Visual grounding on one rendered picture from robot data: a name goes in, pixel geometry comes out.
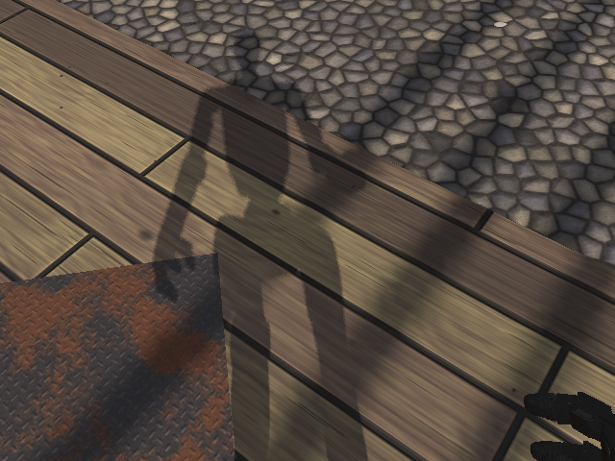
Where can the right robot hand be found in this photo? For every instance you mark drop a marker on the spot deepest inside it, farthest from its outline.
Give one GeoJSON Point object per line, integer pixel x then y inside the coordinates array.
{"type": "Point", "coordinates": [589, 416]}

